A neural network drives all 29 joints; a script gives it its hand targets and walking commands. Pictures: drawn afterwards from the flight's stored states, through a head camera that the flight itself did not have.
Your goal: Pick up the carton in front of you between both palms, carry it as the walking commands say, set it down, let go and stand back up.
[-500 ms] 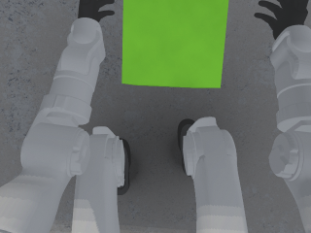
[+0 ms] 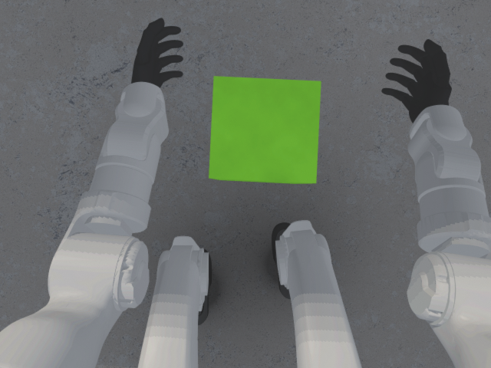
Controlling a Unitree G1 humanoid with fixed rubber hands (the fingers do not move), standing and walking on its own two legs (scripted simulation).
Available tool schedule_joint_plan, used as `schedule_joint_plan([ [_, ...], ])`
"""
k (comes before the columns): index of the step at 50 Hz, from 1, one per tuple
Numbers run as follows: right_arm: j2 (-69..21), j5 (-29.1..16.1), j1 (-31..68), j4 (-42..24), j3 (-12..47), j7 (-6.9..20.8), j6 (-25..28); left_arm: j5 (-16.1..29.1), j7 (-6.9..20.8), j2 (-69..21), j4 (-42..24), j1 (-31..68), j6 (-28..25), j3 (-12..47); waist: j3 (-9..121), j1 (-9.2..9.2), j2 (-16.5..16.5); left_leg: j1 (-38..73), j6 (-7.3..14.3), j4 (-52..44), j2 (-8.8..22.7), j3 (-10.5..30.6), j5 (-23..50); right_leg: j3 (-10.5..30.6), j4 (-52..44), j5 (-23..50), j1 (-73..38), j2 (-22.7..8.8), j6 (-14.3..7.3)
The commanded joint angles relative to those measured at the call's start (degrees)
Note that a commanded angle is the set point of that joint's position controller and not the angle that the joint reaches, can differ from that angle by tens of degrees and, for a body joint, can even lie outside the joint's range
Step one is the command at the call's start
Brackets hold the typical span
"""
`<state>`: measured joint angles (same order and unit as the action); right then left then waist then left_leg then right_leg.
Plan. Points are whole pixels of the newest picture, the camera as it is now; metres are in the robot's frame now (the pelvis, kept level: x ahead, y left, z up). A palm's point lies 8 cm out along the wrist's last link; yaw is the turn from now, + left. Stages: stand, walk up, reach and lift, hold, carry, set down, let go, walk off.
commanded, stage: set down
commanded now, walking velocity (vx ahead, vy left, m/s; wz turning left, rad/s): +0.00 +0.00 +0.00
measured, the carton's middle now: (261, 139) +0.47 -0.08 -0.40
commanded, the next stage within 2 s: let go in 0.30 s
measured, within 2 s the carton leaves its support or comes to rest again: neither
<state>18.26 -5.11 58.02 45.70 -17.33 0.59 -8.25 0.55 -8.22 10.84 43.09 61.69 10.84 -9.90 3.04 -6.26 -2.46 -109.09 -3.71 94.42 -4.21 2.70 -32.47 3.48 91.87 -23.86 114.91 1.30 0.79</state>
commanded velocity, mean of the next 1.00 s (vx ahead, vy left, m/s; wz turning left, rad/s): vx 0.00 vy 0.00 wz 0.00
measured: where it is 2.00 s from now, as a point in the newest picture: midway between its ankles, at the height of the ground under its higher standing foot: (243, 285)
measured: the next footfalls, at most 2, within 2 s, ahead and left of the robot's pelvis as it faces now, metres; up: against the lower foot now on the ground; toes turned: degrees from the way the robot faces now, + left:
none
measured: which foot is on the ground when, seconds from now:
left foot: down 0.00-1.00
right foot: down 0.00-1.00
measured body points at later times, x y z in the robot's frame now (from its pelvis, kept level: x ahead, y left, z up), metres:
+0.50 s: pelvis +0.04 -0.01 +0.14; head +0.30 -0.05 +0.50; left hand +0.50 +0.10 +0.02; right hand +0.43 -0.30 +0.02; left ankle +0.07 +0.14 -0.49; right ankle +0.11 -0.12 -0.49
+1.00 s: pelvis +0.11 -0.01 +0.23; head +0.22 -0.02 +0.67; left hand +0.36 +0.19 +0.13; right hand +0.29 -0.26 +0.15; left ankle +0.07 +0.14 -0.49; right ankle +0.11 -0.12 -0.49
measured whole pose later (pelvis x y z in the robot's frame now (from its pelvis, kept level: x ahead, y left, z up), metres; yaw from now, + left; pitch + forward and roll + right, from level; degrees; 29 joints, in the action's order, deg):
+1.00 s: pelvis +0.11 -0.01 +0.23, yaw -4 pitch +16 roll +0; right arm 11.1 -1.2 -6.3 25.2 -4.0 3.6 1.3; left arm -3.2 -0.3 8.5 30.9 -1.0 -1.1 -5.9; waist 1.6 -2.9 0.1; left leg -29.3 -1.7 32.1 -0.2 4.1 -18.8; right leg 3.2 32.4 -13.4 35.0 1.8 -0.2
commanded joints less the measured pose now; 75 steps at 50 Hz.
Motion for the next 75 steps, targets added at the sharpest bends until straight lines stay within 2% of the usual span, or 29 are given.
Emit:
schedule_joint_plan([
  [1, 7.5, 2.3, 5.5, -6.8, -4.5, 0.6, 1.5, -1.1, 0.9, 2.2, -8.6, 9.9, -1.6, -0.9, 59.7, -4.06, -0.7, 25.6, -0.4, -14.8, -2.8, -7.6, 13.2, -9.3, -12.1, 23.1, -46.9, 2.1, 2.2],
  [3, 6.5, 1.4, 5.7, -3.5, -4.2, 1.8, 1.7, -0.8, 0.8, 1.2, -5.2, 9.0, -0.8, 0.0, 60.3, -3.79, -0.9, 25.9, -0.7, -16.3, -3.1, -7.4, 17.3, -9.2, -12.6, 28.6, -49.4, 2.7, 2.1],
  [4, 5.8, 2.1, 6.2, -5.5, -4.4, 1.9, 1.5, -3.7, 1.0, 2.5, -3.8, 6.4, -1.2, -2.7, 57.9, 0.87, -3.8, 26.6, -0.5, -15.3, -2.9, -7.1, 18.1, -7.5, -14.3, 25.1, -44.4, 2.2, 2.1],
  [5, 5.6, 3.2, 6.0, -3.2, -3.5, 2.0, 1.8, -0.4, 1.3, -2.2, -5.7, 5.7, -1.8, -0.2, 55.7, -2.04, 0.4, 26.1, -1.3, -18.8, -2.8, -7.8, 17.3, -9.5, -16.2, 26.0, -49.3, 2.9, 2.0],
  [10, 8.2, 5.0, 6.7, -9.3, -6.5, 2.7, 2.3, -2.4, 1.3, -0.3, -8.3, 7.6, -2.3, -4.4, 59.6, -2.65, 1.7, 31.2, -0.4, -23.1, -2.9, -7.8, 13.7, -8.0, -21.4, 24.3, -57.2, 2.8, 2.5],
  [11, 5.0, 3.0, 7.6, -10.3, -3.1, 2.6, 1.3, -4.9, 1.5, 3.7, -7.8, 7.4, -2.1, -4.6, 60.1, 2.74, 1.2, 32.1, 0.3, -24.2, -2.8, -7.7, 15.7, -7.1, -22.4, 26.0, -57.9, 2.8, 2.9],
  [16, 2.6, 4.8, -0.2, -9.3, -2.3, 3.1, 0.5, -2.9, 2.7, -1.5, -6.3, 1.0, -1.2, -1.2, 55.6, -3.56, 6.7, 34.8, 1.1, -33.6, -2.6, -6.5, 16.9, -7.1, -29.4, 31.4, -72.9, 2.9, 2.8],
  [17, 4.6, 6.8, -2.1, -6.6, -3.5, 2.9, 0.9, -6.1, 2.9, 1.4, -9.2, -0.8, -1.8, -4.6, 53.0, -0.2, 4.3, 34.4, 1.2, -33.6, -2.7, -6.4, 15.4, -5.6, -30.1, 27.6, -70.9, 1.4, 2.2],
  [20, 3.7, 7.6, -12.1, -11.1, -3.7, 3.5, 3.1, -3.5, 2.5, -3.7, -12.1, -8.8, -3.4, 1.4, 60.6, -4.57, -1.6, 49.7, -0.9, -36.6, -1.5, -4.8, 25.3, -7.7, -31.6, 36.0, -74.0, 2.7, 1.0],
  [23, -0.3, 7.1, -14.5, -12.7, 2.5, 4.9, 3.3, -6.4, 1.8, -2.1, -10.9, -18.8, -3.6, -2.5, 52.6, 3.4, 4.5, 45.6, 0.7, -41.5, -2.0, -6.0, 25.3, -6.1, -35.4, 35.9, -79.9, 1.7, 0.6],
  [26, 3.8, 7.5, -23.1, -12.6, 3.6, 5.5, 4.0, -10.4, 1.7, -1.2, -16.7, -23.7, -4.7, -3.9, 44.9, 5.03, 2.5, 49.4, 0.2, -45.1, -2.0, -6.1, 19.0, -4.0, -41.1, 27.6, -81.6, 1.1, 0.2],
  [29, 0.7, 10.0, -28.4, -16.5, 1.4, 4.7, 5.3, -7.9, 3.7, -3.7, -17.7, -26.1, -5.7, 0.5, 42.6, -2.39, 4.7, 49.6, 0.7, -49.3, -0.8, -5.9, 15.9, -3.2, -43.8, 27.3, -86.3, 1.3, 0.6],
  [36, 2.5, 6.4, -42.3, -21.5, 7.3, 4.9, 7.4, -6.3, 5.9, 0.1, -15.9, -45.6, -9.0, -1.4, 34.2, 4.62, 1.7, 58.9, 0.6, -54.8, -0.3, -5.8, 20.8, -2.1, -49.3, 32.2, -96.7, 0.0, 1.0],
  [42, -1.6, 4.8, -56.2, -22.5, 10.2, 2.9, 10.2, -5.7, 7.0, 3.5, -14.5, -55.5, -12.3, -0.3, 27.2, 4.14, 6.3, 65.0, 2.3, -61.0, -0.5, -4.0, 25.7, 0.0, -53.9, 46.7, -108.3, -0.8, 0.8],
  [44, -3.2, 4.3, -63.9, -23.7, 11.4, 2.4, 10.5, -3.1, 7.7, 2.5, -15.9, -59.0, -12.8, 3.1, 24.4, 0.52, 8.3, 70.0, 2.2, -63.2, -0.8, -4.1, 26.3, 0.3, -55.4, 48.7, -112.4, -0.2, 0.6],
  [49, -1.7, 3.4, -68.2, -28.7, 13.9, 3.5, 10.0, -3.5, 8.8, 4.0, -19.9, -67.0, -12.8, 2.5, 13.7, 6.38, 3.7, 85.2, 2.1, -69.3, 0.4, -3.1, 31.8, -1.5, -63.9, 35.2, -111.9, 1.2, 0.8],
  [56, 0.3, 4.1, -72.0, -26.8, 11.7, 4.0, 9.3, -2.8, 10.0, 4.1, -23.5, -73.1, -11.2, 4.5, 5.4, 4.06, -3.7, 95.9, 1.1, -74.5, 2.2, -1.8, 31.7, -3.0, -68.6, 28.1, -112.7, 2.1, -0.2],
  [57, -1.4, 3.2, -71.7, -25.4, 13.6, 4.6, 7.9, -4.2, 10.3, 6.3, -24.2, -71.3, -10.2, 2.9, 1.3, 8.12, -3.4, 94.5, 1.4, -75.3, 2.3, -1.5, 31.3, -3.4, -68.8, 25.2, -112.0, 2.3, 0.6],
  [58, 0.3, 5.5, -72.7, -25.6, 12.3, 4.0, 7.3, -1.7, 11.1, 1.9, -22.6, -72.8, -9.7, 7.5, -1.5, 3.46, -4.6, 94.5, 1.0, -74.8, 2.4, -1.8, 31.7, -3.4, -68.8, 26.8, -112.3, 2.8, -0.6],
  [60, 1.9, 6.5, -68.7, -28.1, 13.2, 3.6, 4.9, -1.5, 12.4, 3.2, -23.6, -71.2, -7.6, 6.8, -3.9, 4.46, -0.6, 91.1, 1.9, -78.5, 3.9, -2.1, 20.5, -7.1, -68.7, 19.2, -115.2, 3.7, 0.6],
  [61, -0.1, 5.6, -68.3, -25.5, 12.5, 4.4, 3.6, -1.4, 12.0, 3.7, -23.1, -72.4, -7.0, 6.1, -6.3, 8.56, -2.8, 88.6, 2.2, -79.2, 4.1, -1.4, 22.6, -5.6, -68.4, 19.5, -115.0, 3.4, 1.1],
  [62, 1.9, 6.0, -69.6, -29.0, 10.7, 4.6, 3.5, -2.2, 12.1, 4.8, -25.7, -71.9, -6.6, 5.6, -4.7, 4.29, -3.9, 92.3, 1.8, -78.3, 4.6, -1.0, 23.5, -5.8, -67.5, 21.2, -115.8, 3.3, 0.6],
  [63, -0.1, 5.1, -66.7, -27.7, 13.0, 4.9, 3.2, -1.2, 11.7, 2.2, -24.2, -71.4, -6.3, 7.1, -4.6, 7.91, -1.2, 92.0, 2.1, -78.2, 4.2, -1.6, 23.4, -6.6, -68.4, 18.7, -113.9, 3.9, 0.2],
  [64, 1.8, 7.4, -69.7, -26.1, 10.9, 4.0, 1.5, -0.3, 12.0, 3.4, -23.1, -73.1, -5.8, 7.6, -7.7, 5.1, 0.0, 92.2, 1.8, -77.6, 4.9, -2.4, 22.2, -6.5, -67.2, 20.2, -117.2, 4.1, 0.5],
  [65, 2.0, 7.9, -67.8, -27.2, 13.3, 4.2, 1.3, -1.2, 11.5, 5.7, -20.4, -73.9, -4.7, 4.3, -8.7, 7.72, 0.6, 87.8, 2.6, -78.8, 4.5, -2.1, 15.8, -6.8, -66.9, 16.3, -119.3, 3.5, 0.7],
  [68, 1.5, 7.0, -69.3, -28.4, 12.5, 3.9, 1.2, -0.1, 12.1, 3.1, -24.2, -70.6, -5.1, 8.0, -4.8, 4.66, 1.0, 92.7, 2.2, -76.1, 4.4, -1.7, 24.9, -4.7, -66.3, 22.5, -117.9, 3.6, 0.4],
  [71, 0.8, 7.1, -71.2, -26.6, 11.2, 3.8, 0.8, -0.5, 12.4, 3.3, -25.6, -71.0, -4.9, 6.0, -3.2, 5.33, -1.2, 94.9, 1.0, -75.4, 2.9, -3.3, 31.3, -4.0, -67.4, 26.4, -116.5, 3.0, 0.5],
  [72, -1.9, 6.9, -72.0, -25.9, 13.9, 3.8, 0.7, 1.0, 12.1, 3.1, -23.2, -74.3, -4.8, 8.1, -4.2, 7.04, 5.8, 97.1, 2.1, -74.0, 2.6, -2.6, 33.3, -4.3, -67.4, 27.7, -116.4, 3.1, 0.7],
  [75, 2.3, 8.3, -68.0, -29.0, 11.1, 2.0, -1.2, -0.3, 10.4, 5.4, -20.8, -73.9, -6.4, 6.2, -4.4, 7.18, 1.0, 95.2, 1.1, -72.7, 2.8, -2.1, 37.5, -5.2, -65.9, 22.6, -114.4, 4.6, -0.3],
])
